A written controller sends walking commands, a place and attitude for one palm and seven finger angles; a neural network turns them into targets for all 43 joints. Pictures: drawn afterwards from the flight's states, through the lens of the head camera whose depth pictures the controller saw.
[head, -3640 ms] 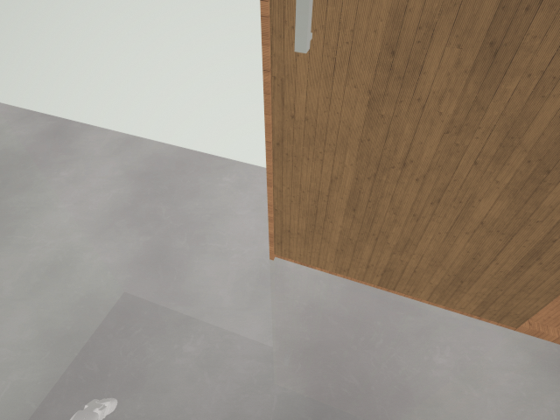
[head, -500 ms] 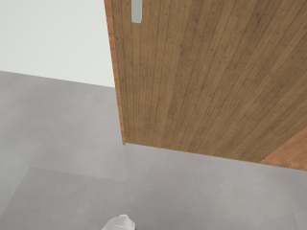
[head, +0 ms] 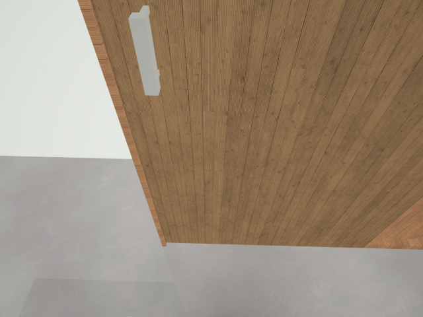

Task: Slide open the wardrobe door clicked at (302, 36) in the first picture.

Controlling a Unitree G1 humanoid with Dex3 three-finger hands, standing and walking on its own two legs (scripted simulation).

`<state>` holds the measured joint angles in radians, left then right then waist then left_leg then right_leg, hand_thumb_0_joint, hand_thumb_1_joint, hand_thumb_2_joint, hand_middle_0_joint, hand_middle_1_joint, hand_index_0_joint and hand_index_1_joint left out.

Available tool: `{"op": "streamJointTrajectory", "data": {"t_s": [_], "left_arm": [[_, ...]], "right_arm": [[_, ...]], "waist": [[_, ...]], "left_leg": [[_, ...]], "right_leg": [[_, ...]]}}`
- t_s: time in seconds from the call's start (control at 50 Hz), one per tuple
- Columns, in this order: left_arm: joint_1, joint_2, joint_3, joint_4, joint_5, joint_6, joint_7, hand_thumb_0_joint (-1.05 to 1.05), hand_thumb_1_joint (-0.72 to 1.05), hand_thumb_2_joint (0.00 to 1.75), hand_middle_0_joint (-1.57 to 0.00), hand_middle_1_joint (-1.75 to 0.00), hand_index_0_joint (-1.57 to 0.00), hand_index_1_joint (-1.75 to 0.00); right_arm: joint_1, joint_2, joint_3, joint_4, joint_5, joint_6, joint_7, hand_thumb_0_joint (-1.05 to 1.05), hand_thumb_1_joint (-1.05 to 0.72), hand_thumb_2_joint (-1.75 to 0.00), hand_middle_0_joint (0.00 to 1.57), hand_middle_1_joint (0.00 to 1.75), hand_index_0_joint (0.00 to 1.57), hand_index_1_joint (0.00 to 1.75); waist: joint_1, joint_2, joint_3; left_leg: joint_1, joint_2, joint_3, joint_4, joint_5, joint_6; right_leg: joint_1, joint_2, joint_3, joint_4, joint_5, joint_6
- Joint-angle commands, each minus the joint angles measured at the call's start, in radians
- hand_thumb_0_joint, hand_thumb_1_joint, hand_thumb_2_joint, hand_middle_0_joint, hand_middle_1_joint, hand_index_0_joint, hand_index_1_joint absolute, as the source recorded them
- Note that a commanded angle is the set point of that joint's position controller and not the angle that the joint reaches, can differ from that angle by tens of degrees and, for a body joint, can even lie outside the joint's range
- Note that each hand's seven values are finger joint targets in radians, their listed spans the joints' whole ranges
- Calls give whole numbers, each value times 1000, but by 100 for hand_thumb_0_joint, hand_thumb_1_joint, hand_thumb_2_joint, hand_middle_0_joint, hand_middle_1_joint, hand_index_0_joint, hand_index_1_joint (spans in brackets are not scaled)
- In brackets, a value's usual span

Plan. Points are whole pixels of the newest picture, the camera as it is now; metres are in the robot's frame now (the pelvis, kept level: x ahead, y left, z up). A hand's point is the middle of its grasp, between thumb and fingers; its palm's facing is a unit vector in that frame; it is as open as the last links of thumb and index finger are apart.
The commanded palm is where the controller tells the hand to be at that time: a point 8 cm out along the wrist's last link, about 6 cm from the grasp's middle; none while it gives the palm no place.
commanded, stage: come to a stop and stand still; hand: left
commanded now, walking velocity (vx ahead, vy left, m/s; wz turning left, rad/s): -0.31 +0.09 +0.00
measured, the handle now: (149, 51) +0.52 +0.13 +0.25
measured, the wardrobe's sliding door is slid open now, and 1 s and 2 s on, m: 0.00 0.00 0.00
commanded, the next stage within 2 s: look again from close up in 1.80 s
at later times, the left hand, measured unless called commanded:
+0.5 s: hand out of the picture -0.02 +0.26 -0.17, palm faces +0.11 -0.98 -0.16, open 7.3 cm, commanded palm none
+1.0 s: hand out of the picture -0.04 +0.19 -0.16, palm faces +0.03 -0.98 -0.22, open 7.2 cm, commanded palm none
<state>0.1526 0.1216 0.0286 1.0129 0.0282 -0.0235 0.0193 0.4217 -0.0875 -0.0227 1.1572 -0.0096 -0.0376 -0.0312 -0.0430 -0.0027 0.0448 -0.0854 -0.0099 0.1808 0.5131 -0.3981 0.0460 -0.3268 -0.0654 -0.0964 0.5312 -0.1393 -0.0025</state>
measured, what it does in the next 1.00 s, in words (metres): steps on the spot: left foot, then right foot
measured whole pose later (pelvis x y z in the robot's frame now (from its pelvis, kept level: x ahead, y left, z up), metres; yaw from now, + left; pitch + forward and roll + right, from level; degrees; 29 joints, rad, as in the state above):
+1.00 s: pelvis -0.06 +0.01 +0.01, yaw +1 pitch -2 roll +0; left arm 0.25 0.15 0.02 1.11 0.02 0.01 0.04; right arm 0.37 -0.12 -0.04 1.18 -0.01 0.02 -0.03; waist -0.04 0.02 0.01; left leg -0.24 0.03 0.09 0.45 -0.19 0.01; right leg -0.16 -0.04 -0.05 0.44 -0.25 0.01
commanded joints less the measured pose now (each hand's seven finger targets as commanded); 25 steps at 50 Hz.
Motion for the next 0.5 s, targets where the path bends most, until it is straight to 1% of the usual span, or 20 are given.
{"op": "streamJointTrajectory", "data": {"t_s": [0.0, 0.02, 0.04, 0.1, 0.12, 0.14, 0.16, 0.2, 0.22, 0.24, 0.26, 0.28, 0.3, 0.32, 0.34, 0.36, 0.4, 0.42, 0.44, 0.48], "left_arm": [[191, 197, 35, 24, -13, -3, 30, 0, 90, 90, -20, -30, -20, -30], [170, 195, 42, 20, -9, 1, 35, 0, 90, 90, -20, -30, -20, -30], [148, 180, 44, 14, -5, 7, 40, 0, 90, 90, -20, -30, -20, -30], [88, 182, 62, -19, 3, 21, 44, 0, 90, 90, -20, -30, -20, -30], [67, 188, 65, -30, 5, 25, 44, 0, 90, 90, -20, -30, -20, -30], [38, 186, 69, -42, 6, 30, 44, 0, 90, 90, -20, -30, -20, -30], [24, 192, 72, -55, 7, 34, 42, 0, 90, 90, -20, -30, -20, -30], [-8, 195, 74, -66, 7, 42, 36, 0, 90, 90, -20, -30, -20, -30], [-14, 192, 73, -70, 4, 47, 32, 0, 90, 90, -20, -30, -20, -30], [-6, 166, 66, -70, -2, 53, 27, 0, 90, 90, -20, -30, -20, -30], [4, 119, 55, -89, -12, 63, 20, 0, 90, 90, -20, -30, -20, -30], [-3, 77, 47, -101, -16, 72, 18, 0, 90, 90, -20, -30, -20, -30], [-9, 105, 51, -84, -7, 83, 23, 0, 90, 90, -20, -30, -20, -30], [22, 113, 56, -54, -2, 84, 18, 0, 90, 90, -20, -30, -20, -30], [58, 118, 54, -35, 4, 75, 7, 0, 90, 90, -20, -30, -20, -30], [92, 109, 53, -12, 4, 71, 0, 0, 90, 90, -20, -30, -20, -30], [146, 113, 49, 21, 1, 69, -5, 0, 90, 90, -20, -30, -20, -30], [147, 121, 49, 23, 1, 69, -6, 0, 90, 90, -20, -30, -20, -30], [152, 129, 51, 25, 2, 67, -8, 0, 90, 90, -20, -30, -20, -30], [155, 137, 54, 22, 2, 71, -7, 0, 90, 90, -20, -30, -20, -30]], "right_arm": [[42, -63, -26, -49, 17, 20, -16, 0, -90, -90, 20, 30, 20, 30], [27, -64, -27, -50, 15, 35, -17, 0, -90, -90, 20, 30, 20, 30], [-1, -67, -32, -58, 12, 45, -19, 0, -90, -90, 20, 30, 20, 30], [-24, -63, -42, -80, 6, 65, -13, 0, -90, -90, 20, 30, 20, 30], [-24, -61, -46, -86, 5, 70, -8, 0, -90, -90, 20, 30, 20, 30], [-12, -58, -48, -90, 6, 71, -5, 0, -90, -90, 20, 30, 20, 30], [-2, -57, -49, -96, 3, 72, -1, 0, -90, -90, 20, 30, 20, 30], [23, -65, -52, -102, 0, 70, 4, 0, -90, -90, 20, 30, 20, 30], [44, -71, -52, -97, 0, 64, 6, 0, -90, -90, 20, 30, 20, 30], [60, -90, -53, -97, -1, 54, 8, 0, -90, -90, 20, 30, 20, 30], [44, -158, -61, -113, -10, 43, 7, 0, -90, -90, 20, 30, 20, 30], [-14, -224, -69, -154, -21, 39, 1, 0, -90, -90, 20, 30, 20, 30], [-92, -231, -65, -174, -25, 36, -9, 0, -90, -90, 20, 30, 20, 30], [-150, -203, -53, -178, -24, 30, -16, 0, -90, -90, 20, 30, 20, 30], [-180, -185, -42, -185, -25, 23, -17, 0, -90, -90, 20, 30, 20, 30], [-188, -194, -39, -184, -26, 18, -19, 0, -90, -90, 20, 30, 20, 30], [-170, -191, -41, -175, -19, 13, -24, 0, -90, -90, 20, 30, 20, 30], [-143, -194, -42, -167, -16, 11, -26, 0, -90, -90, 20, 30, 20, 30], [-124, -184, -44, -158, -13, 9, -29, 0, -90, -90, 20, 30, 20, 30], [-71, -195, -46, -139, -13, 8, -35, 0, -90, -90, 20, 30, 20, 30]], "waist": [[57, -109, -122], [63, -170, -139], [72, -179, -115], [61, -118, -109], [54, -120, -119], [41, -115, -134], [33, -140, -143], [11, -175, -133], [0, -172, -138], [-8, -97, -137], [-7, 137, -92], [-7, 324, -8], [2, 263, 32], [34, 218, 69], [57, 124, 79], [60, 95, 80], [55, 89, 47], [42, 92, 35], [39, 92, 30], [18, 84, -2]], "left_leg": [[-261, 56, -100, 190, -120, -86], [-268, 65, -113, 272, -177, -84], [-271, 64, -135, 337, -201, -80], [-303, 54, -161, 423, -179, -81], [-291, 51, -158, 417, -156, -83], [-274, 55, -154, 371, -126, -85], [-253, 50, -136, 336, -82, -89], [-177, 49, -116, 206, 21, -89], [-111, 38, -100, 90, 108, -86], [-24, 64, -126, -28, 181, -76], [-62, 206, -314, -170, 155, -29], [-237, 372, -528, -329, 109, 46], [-346, 393, -549, -374, 11, 68], [-380, 345, -498, -401, -85, 49], [-352, 315, -477, -382, -104, 46], [-307, 294, -445, -377, -108, 31], [-171, 267, -381, -373, -39, 9], [-122, 269, -369, -370, 3, 6], [-75, 269, -353, -359, 73, 3], [5, 294, -367, -348, 169, -1]], "right_leg": [[350, -338, 222, -48, 985, -217], [325, -334, 242, -66, 932, -237], [278, -328, 231, -87, 896, -238], [212, -315, 208, -111, 753, -226], [183, -304, 192, -119, 680, -217], [179, -285, 165, -113, 623, -203], [148, -267, 149, -112, 548, -182], [65, -238, 136, -102, 322, -142], [27, -207, 119, -78, 189, -109], [-49, -159, 92, -16, -2, -65], [-149, -53, 25, 114, -233, -7], [-170, 48, 17, 279, -401, 34], [-114, 25, 140, 380, -374, 23], [-98, 10, 180, 414, -305, 20], [-111, 18, 164, 447, -252, 17], [-136, 27, 166, 465, -216, 25], [-185, 31, 165, 480, -153, 45], [-197, 31, 166, 481, -139, 51], [-213, 29, 168, 471, -130, 55], [-223, 33, 177, 475, -145, 61]]}}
